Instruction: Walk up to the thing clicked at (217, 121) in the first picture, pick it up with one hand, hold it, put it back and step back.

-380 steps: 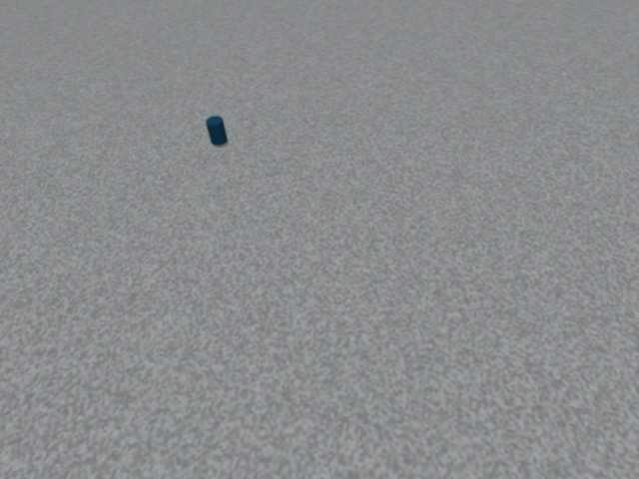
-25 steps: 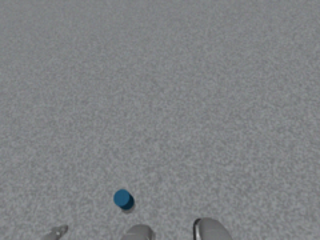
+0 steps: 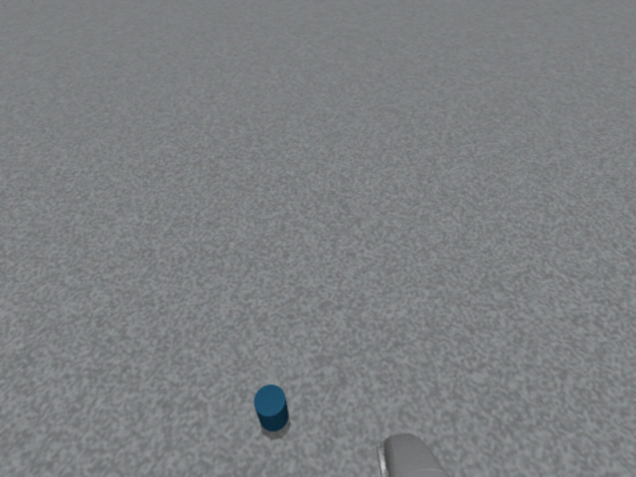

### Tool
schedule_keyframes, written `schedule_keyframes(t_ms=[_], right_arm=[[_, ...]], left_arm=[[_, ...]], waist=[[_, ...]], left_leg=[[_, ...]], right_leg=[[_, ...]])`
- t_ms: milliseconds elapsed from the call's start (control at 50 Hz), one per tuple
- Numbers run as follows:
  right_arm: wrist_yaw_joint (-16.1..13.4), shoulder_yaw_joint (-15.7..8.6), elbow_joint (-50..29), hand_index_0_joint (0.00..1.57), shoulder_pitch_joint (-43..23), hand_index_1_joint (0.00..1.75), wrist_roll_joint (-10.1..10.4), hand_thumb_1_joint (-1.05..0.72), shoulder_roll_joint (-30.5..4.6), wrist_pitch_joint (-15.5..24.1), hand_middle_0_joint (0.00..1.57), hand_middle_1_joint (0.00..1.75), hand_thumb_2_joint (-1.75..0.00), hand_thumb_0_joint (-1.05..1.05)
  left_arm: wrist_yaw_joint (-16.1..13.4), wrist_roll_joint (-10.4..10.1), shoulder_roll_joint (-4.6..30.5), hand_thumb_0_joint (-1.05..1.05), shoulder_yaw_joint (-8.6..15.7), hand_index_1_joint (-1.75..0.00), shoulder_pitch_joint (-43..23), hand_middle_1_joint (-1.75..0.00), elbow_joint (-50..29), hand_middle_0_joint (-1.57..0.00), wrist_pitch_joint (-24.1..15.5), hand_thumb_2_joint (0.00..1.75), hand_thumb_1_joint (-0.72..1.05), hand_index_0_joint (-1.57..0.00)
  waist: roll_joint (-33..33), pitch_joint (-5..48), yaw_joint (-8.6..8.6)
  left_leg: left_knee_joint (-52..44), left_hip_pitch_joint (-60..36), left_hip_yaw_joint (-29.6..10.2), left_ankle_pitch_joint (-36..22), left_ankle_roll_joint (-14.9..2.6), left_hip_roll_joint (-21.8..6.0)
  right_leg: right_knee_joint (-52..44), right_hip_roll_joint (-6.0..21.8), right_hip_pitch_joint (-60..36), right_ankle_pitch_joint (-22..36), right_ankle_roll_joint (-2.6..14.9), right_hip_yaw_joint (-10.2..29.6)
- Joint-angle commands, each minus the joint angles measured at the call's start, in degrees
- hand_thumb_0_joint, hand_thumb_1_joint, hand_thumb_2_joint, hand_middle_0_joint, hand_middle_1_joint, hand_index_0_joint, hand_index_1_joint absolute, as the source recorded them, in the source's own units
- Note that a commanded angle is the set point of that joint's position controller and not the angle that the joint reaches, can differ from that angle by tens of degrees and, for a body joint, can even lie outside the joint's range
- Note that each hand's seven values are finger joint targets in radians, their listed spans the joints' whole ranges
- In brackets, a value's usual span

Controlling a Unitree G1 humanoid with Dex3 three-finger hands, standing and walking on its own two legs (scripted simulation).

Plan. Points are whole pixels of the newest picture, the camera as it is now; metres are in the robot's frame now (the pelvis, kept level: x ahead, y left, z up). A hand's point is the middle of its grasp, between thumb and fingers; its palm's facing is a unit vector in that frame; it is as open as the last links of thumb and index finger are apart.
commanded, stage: walk up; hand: left
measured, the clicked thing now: (271, 408) +0.46 +0.15 -0.68
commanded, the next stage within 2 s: none
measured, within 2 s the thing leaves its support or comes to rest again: neither
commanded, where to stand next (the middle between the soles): +0.11 -0.03 m, yaw -5 degrees
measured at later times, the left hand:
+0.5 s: hand out of the picture +0.13 +0.22 -0.12, palm faces -0.18 -0.91 -0.39, open 7.4 cm
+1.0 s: hand (203, 395) +0.28 +0.19 -0.12, palm faces -0.10 -0.89 -0.45, open 7.4 cm
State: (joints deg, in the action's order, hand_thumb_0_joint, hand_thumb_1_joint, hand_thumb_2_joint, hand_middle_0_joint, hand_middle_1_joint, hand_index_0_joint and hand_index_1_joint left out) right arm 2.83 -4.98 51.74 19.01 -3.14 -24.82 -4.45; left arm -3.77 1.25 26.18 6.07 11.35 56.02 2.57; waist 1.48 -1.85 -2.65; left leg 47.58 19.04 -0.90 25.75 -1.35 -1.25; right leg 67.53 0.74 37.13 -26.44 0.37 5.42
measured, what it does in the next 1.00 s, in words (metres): walks ahead: right foot, then left foot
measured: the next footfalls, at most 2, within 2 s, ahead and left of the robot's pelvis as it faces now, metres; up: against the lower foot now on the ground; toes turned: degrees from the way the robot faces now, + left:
right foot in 0.48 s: +0.13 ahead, -0.19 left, +0.00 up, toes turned -10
left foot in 0.98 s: +0.23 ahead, +0.05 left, +0.00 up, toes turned -7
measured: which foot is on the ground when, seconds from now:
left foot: down 0.00-0.50, up 0.52-0.96, down 0.98-1.00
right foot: up 0.00-0.46, down 0.48-1.00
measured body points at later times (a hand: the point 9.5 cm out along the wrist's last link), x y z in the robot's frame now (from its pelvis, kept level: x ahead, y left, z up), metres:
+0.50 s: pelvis +0.05 -0.06 +0.02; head +0.05 -0.07 +0.47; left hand +0.13 +0.27 -0.09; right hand +0.04 -0.40 -0.09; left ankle +0.01 +0.11 -0.71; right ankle +0.09 -0.19 -0.71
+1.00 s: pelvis +0.13 -0.07 +0.01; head +0.21 -0.09 +0.45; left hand +0.29 +0.24 -0.09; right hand +0.15 -0.39 -0.13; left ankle +0.19 +0.05 -0.71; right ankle +0.10 -0.19 -0.70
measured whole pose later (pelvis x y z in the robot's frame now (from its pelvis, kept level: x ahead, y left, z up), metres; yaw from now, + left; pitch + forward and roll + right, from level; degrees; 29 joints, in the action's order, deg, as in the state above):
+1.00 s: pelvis +0.13 -0.07 +0.01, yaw -5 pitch -1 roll +2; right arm 0.1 -3.6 48.9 13.6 -1.3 -22.3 -3.3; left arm -2.9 -1.1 22.8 1.8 7.5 44.6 0.1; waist -0.5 -12.7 -0.6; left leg 37.2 21.0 -0.4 15.0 -0.6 3.2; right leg 45.7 6.0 17.3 -25.8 -0.4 -3.1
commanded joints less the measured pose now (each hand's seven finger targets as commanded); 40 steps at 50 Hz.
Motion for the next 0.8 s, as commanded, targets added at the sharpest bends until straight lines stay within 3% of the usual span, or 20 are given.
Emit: schedule_keyframes(t_ms=[0, 60, 120, 160, 220, 260, 320, 380, 440, 460, 480, 500, 520, 540, 580, 600, 640, 680, 720, 780], right_arm=[[-3.0, -4.4, -4.5, 0.20, -6.3, 0.30, 0.9, -0.90, -18.7, 6.7, 0.20, 0.30, -0.90, 0.00], [-3.8, -4.4, -2.0, 0.20, 0.5, 0.30, 1.9, -0.90, -16.2, 9.0, 0.20, 0.30, -0.90, 0.00], [-4.4, -3.5, -1.2, 0.20, 1.7, 0.30, 2.1, -0.90, -14.5, 9.8, 0.20, 0.30, -0.90, 0.00], [-4.2, -3.2, -1.5, 0.20, 4.0, 0.30, 2.3, -0.90, -13.7, 9.9, 0.20, 0.30, -0.90, 0.00], [-3.4, -3.8, -3.5, 0.20, 0.8, 0.30, 2.2, -0.90, -15.7, 9.7, 0.20, 0.30, -0.90, 0.00], [-2.8, -3.7, -4.7, 0.20, -1.3, 0.30, 2.1, -0.90, -15.3, 9.5, 0.20, 0.30, -0.90, 0.00], [-2.1, -3.2, -5.0, 0.20, 0.6, 0.30, 1.9, -0.90, -14.0, 9.1, 0.20, 0.30, -0.90, 0.00], [-1.6, -3.4, -6.3, 0.20, -2.1, 0.30, 2.0, -0.90, -15.0, 8.4, 0.20, 0.30, -0.90, 0.00], [-1.4, -3.0, -7.8, 0.20, -2.0, 0.30, 1.6, -0.90, -13.8, 7.0, 0.20, 0.30, -0.90, 0.00], [-1.4, -1.8, -7.9, 0.20, 0.7, 0.30, 1.7, -0.90, -10.5, 6.6, 0.20, 0.30, -0.90, 0.00], [-1.4, -0.4, -8.4, 0.20, 2.3, 0.30, 2.1, -0.90, -6.4, 6.5, 0.20, 0.30, -0.90, 0.00], [-1.3, 0.7, -9.9, 0.20, 1.1, 0.30, 2.5, -0.90, -4.3, 6.2, 0.20, 0.30, -0.90, 0.00], [-1.6, -1.1, -10.2, 0.20, -1.9, 0.30, 2.9, -0.90, -10.3, 5.5, 0.20, 0.30, -0.90, 0.00], [-1.9, -2.0, -9.7, 0.20, -2.6, 0.30, 3.0, -0.90, -12.9, 5.7, 0.20, 0.30, -0.90, 0.00], [-1.3, -2.2, -6.6, 0.20, 1.1, 0.30, 3.8, -0.90, -12.5, 5.4, 0.20, 0.30, -0.90, 0.00], [-1.0, -2.2, -5.6, 0.20, 4.6, 0.30, 3.6, -0.90, -11.6, 4.8, 0.20, 0.30, -0.90, 0.00], [-0.8, -2.2, -5.6, 0.20, 5.5, 0.30, 1.9, -0.90, -10.2, 2.9, 0.20, 0.30, -0.90, 0.00], [-1.3, -2.0, -6.1, 0.20, 3.6, 0.30, 1.8, -0.90, -8.2, 1.4, 0.20, 0.30, -0.90, 0.00], [-2.0, -1.7, -6.3, 0.20, 2.8, 0.30, 2.3, -0.90, -7.3, 0.6, 0.20, 0.30, -0.90, 0.00], [-3.5, -1.7, -6.7, 0.20, 2.2, 0.30, 3.1, -0.90, -7.2, 0.9, 0.20, 0.30, -0.90, 0.00]], left_arm=[[3.5, 0.3, 12.2, 0.00, 2.8, -0.30, 8.6, -0.30, -1.1, -0.20, -1.3, 0.90, 0.90, -0.20], [5.3, 0.6, 12.2, 0.00, 2.6, -0.30, 2.0, -0.30, -4.4, -0.20, -1.9, 0.90, 0.90, -0.20], [6.2, 0.3, 11.4, 0.00, 1.8, -0.30, 1.5, -0.30, -5.5, -0.20, -2.6, 0.90, 0.90, -0.20], [6.8, -0.1, 11.2, 0.00, 1.5, -0.30, 1.4, -0.30, -5.8, -0.20, -2.5, 0.90, 0.90, -0.20], [7.5, -0.4, 11.0, 0.00, 1.0, -0.30, 3.7, -0.30, -5.9, -0.20, -2.5, 0.90, 0.90, -0.20], [7.3, -0.4, 11.1, 0.00, 0.7, -0.30, 5.2, -0.30, -5.3, -0.20, -3.1, 0.90, 0.90, -0.20], [7.5, -0.5, 10.5, 0.00, 0.2, -0.30, 3.6, -0.30, -5.6, -0.20, -3.9, 0.90, 0.90, -0.20], [7.8, -0.3, 9.3, 0.00, -0.3, -0.30, 5.6, -0.30, -6.4, -0.20, -4.7, 0.90, 0.90, -0.20], [6.8, -0.1, 9.1, 0.00, 0.4, -0.30, 12.4, -0.30, -4.4, -0.20, -5.9, 0.90, 0.90, -0.20], [6.0, 0.1, 10.7, 0.00, 1.2, -0.30, 15.9, -0.30, -3.2, -0.20, -6.7, 0.90, 0.90, -0.20], [4.9, 0.6, 13.9, 0.00, 2.4, -0.30, 19.3, -0.30, -2.7, -0.20, -7.5, 0.90, 0.90, -0.20], [4.0, 0.9, 17.5, 0.00, 2.9, -0.30, 20.4, -0.30, -4.5, -0.20, -8.1, 0.90, 0.90, -0.20], [4.2, 0.4, 17.8, 0.00, 2.0, -0.30, 17.1, -0.30, -5.8, -0.20, -8.0, 0.90, 0.90, -0.20], [4.2, -0.3, 18.6, 0.00, 2.3, -0.30, 14.0, -0.30, -7.2, -0.20, -8.1, 0.90, 0.90, -0.20], [3.3, -1.4, 15.3, 0.00, 1.5, -0.30, 10.3, -0.30, -8.1, -0.20, -9.2, 0.90, 0.90, -0.20], [2.5, -1.5, 14.7, 0.00, 1.5, -0.30, 8.7, -0.30, -8.4, -0.20, -9.4, 0.90, 0.90, -0.20], [0.8, -1.7, 13.7, 0.00, 1.2, -0.30, 11.9, -0.30, -8.0, -0.20, -9.6, 0.90, 0.90, -0.20], [-0.4, -1.6, 11.5, 0.00, 0.5, -0.30, 8.6, -0.30, -9.9, -0.20, -9.0, 0.90, 0.90, -0.20], [-1.1, -1.8, 9.6, 0.00, 0.0, -0.30, 3.2, -0.30, -12.1, -0.20, -7.7, 0.90, 0.90, -0.20], [-0.4, -0.8, 7.6, 0.00, -0.1, -0.30, -0.2, -0.30, -14.9, -0.20, -5.8, 0.90, 0.90, -0.20]], waist=[[0.2, -4.2, 6.17], [2.7, -4.3, 1.64], [4.6, -5.5, 0.95], [6.7, -4.6, -0.32], [12.7, -5.0, 0.40], [14.3, -5.9, 1.33], [11.8, -8.9, -0.19], [12.7, -7.6, 1.87], [6.6, -3.3, 4.66], [-2.7, -0.2, 5.84], [-14.2, 0.6, 7.53], [-20.3, -1.8, 8.39], [-11.4, -4.4, 7.96], [-11.0, -7.3, 6.80], [-6.1, -7.3, 3.81], [-7.1, -4.8, 1.74], [-8.1, -2.1, 2.22], [-9.4, -3.9, 1.55], [-11.0, -4.3, 0.60], [-15.5, -1.3, 1.39]], left_leg=[[-34.1, -3.9, -24.7, 25.8, -2.98, -12.8], [-33.3, -16.7, -24.0, 18.8, -2.90, -14.6], [-32.4, -20.6, -16.3, 3.8, -3.68, -14.1], [-35.7, -19.2, -13.7, 6.0, -3.58, -12.8], [-40.2, -13.9, -14.6, 16.9, -7.15, -15.0], [-39.4, -12.9, -11.6, 13.6, -9.19, -15.7], [-37.9, -11.1, -6.6, 8.6, -8.89, -13.6], [-34.2, -7.6, -2.4, 5.9, -9.12, -13.3], [-21.4, -4.2, 0.5, 0.8, -8.80, -10.8], [-9.2, -1.2, 2.9, -1.6, -7.02, -7.6], [4.9, 6.8, 4.9, 1.9, -4.90, -4.3], [15.8, 18.9, 1.0, 8.9, -1.91, 3.0], [19.2, 19.8, -5.4, 6.3, -1.48, 2.2], [19.4, 20.5, -7.4, 3.9, -1.41, -0.4], [18.3, 16.8, -11.5, -3.3, -0.64, -1.8], [17.3, 14.8, -11.2, -5.5, -0.04, -1.5], [17.1, 12.0, -9.7, -7.2, 1.01, -0.1], [18.9, 9.6, -10.3, -8.5, 2.05, 3.8], [18.7, 8.3, -9.7, -8.1, 2.62, 6.1], [12.0, 8.8, -5.8, -8.1, 2.97, 5.9]], right_leg=[[10.2, -3.4, 7.6, 10.6, -0.03, 4.2], [3.8, -1.4, 13.3, 13.1, -1.24, 8.6], [-3.3, -1.9, 12.0, 15.5, -1.80, 8.9], [-5.7, -2.8, 7.9, 14.9, -2.35, 6.7], [-9.7, -1.3, 2.4, 13.0, -3.17, 3.0], [-14.0, 0.5, 0.2, 12.6, -2.77, 1.6], [-21.4, 0.5, -2.6, 11.4, -2.42, -1.8], [-29.6, 2.6, -12.6, 8.5, -1.11, -6.6], [-38.6, 0.9, -26.4, 10.0, -0.33, -9.3], [-40.4, -0.7, -33.7, 9.7, -0.76, -7.5], [-44.4, 4.1, -38.7, 1.6, 0.24, 2.3], [-52.6, 16.5, -38.4, -11.3, 4.21, 25.3], [-59.2, 22.8, -31.4, -17.6, 9.41, 37.2], [-59.2, 23.6, -28.7, -14.1, 11.17, 36.2], [-55.3, 17.6, -28.3, 4.5, 5.11, 19.9], [-52.1, 15.0, -30.1, 17.3, 3.66, 12.0], [-45.8, 14.0, -30.0, 45.5, 2.36, 3.7], [-43.6, 13.4, -24.6, 64.2, 2.65, -1.1], [-42.3, 12.6, -21.4, 67.5, 3.23, -3.9], [-39.9, 12.1, -25.4, 59.0, 8.36, -4.9]])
